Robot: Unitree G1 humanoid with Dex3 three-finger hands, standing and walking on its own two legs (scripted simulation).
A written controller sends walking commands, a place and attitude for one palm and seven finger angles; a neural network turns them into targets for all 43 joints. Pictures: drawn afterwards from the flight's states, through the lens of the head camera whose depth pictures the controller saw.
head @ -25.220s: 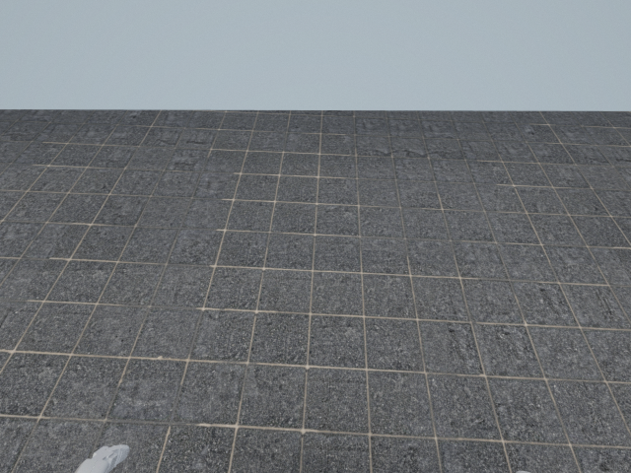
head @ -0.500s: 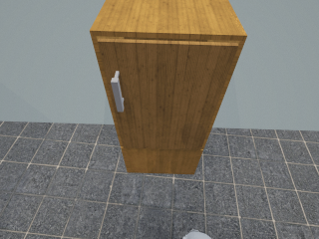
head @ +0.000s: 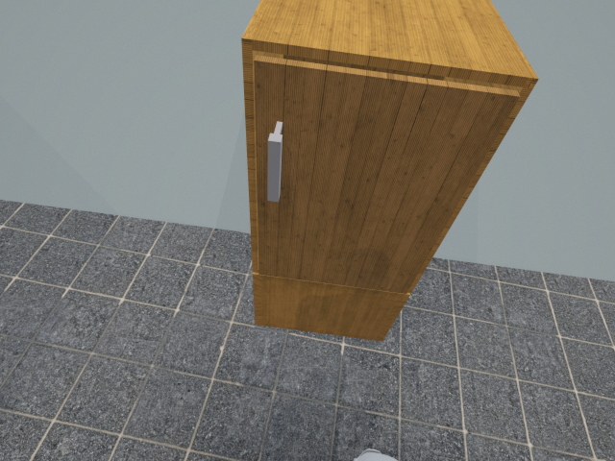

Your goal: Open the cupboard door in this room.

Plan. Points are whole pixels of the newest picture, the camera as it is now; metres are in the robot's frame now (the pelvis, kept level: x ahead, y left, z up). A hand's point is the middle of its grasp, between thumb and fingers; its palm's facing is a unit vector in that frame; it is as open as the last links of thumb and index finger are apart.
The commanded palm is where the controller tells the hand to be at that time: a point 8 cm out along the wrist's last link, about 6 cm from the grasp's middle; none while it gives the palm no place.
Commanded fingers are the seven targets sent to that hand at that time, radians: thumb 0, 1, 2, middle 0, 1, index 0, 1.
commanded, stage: come to a stop and stand still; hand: left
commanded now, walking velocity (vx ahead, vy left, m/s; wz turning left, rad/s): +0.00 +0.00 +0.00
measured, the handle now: (276, 162) +0.59 +0.11 +0.03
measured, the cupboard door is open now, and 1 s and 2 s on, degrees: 0 0 0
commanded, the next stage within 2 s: look again from close up in 0.88 s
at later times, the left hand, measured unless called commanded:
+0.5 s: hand out of the picture -0.02 +0.19 -0.15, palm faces -0.01 -0.98 -0.22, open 7.3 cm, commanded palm none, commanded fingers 0.00 0.90 0.90 -0.20 -0.30 -0.20 -0.30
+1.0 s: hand out of the picture -0.07 +0.14 -0.16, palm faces +0.01 -0.99 -0.13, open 7.4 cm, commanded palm none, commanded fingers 0.00 0.90 0.90 -0.20 -0.30 -0.20 -0.30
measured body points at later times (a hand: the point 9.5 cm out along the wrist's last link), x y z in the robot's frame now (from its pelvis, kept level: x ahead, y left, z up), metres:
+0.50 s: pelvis -0.03 +0.02 +0.02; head -0.02 +0.01 +0.47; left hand -0.02 +0.24 -0.13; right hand -0.05 -0.19 -0.15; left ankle -0.01 +0.10 -0.72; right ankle -0.08 -0.09 -0.72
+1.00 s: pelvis -0.04 +0.00 +0.02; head -0.02 +0.00 +0.47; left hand -0.07 +0.19 -0.14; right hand -0.07 -0.21 -0.14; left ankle -0.01 +0.10 -0.72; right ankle -0.08 -0.09 -0.72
